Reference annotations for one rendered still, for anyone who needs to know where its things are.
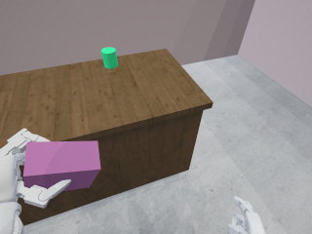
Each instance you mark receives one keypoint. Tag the sponge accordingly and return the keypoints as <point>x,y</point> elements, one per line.
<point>48,162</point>

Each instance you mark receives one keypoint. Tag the robot left hand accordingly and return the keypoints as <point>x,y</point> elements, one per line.
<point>12,155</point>

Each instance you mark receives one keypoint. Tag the left robot forearm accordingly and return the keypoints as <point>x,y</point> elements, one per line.
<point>10,222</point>

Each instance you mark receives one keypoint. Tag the robot right hand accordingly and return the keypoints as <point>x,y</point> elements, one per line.
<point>250,224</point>

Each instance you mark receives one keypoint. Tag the table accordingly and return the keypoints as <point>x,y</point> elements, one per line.
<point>145,115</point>

